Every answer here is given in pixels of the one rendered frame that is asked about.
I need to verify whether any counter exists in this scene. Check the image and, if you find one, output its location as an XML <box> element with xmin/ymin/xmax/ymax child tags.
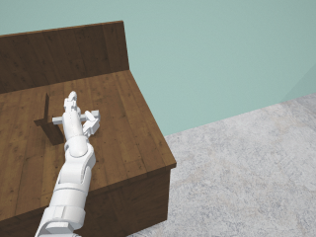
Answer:
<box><xmin>0</xmin><ymin>20</ymin><xmax>177</xmax><ymax>237</ymax></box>

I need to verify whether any robot left forearm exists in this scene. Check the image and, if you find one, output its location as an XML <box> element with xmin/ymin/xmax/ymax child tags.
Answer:
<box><xmin>35</xmin><ymin>135</ymin><xmax>96</xmax><ymax>237</ymax></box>

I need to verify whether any robot left hand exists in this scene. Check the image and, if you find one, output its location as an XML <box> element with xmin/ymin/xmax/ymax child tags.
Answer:
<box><xmin>62</xmin><ymin>91</ymin><xmax>100</xmax><ymax>141</ymax></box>

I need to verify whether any tap lever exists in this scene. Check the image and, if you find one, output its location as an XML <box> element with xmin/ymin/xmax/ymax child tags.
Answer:
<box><xmin>52</xmin><ymin>110</ymin><xmax>101</xmax><ymax>124</ymax></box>

